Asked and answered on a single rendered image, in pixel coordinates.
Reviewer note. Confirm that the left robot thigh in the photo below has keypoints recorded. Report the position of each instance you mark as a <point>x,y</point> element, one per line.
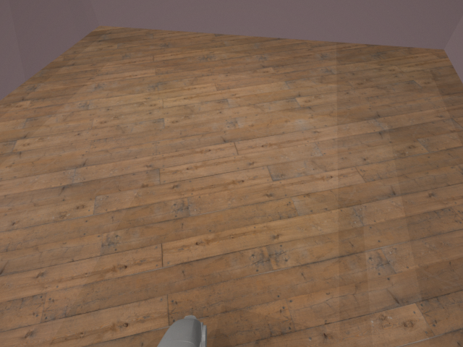
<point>185,333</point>

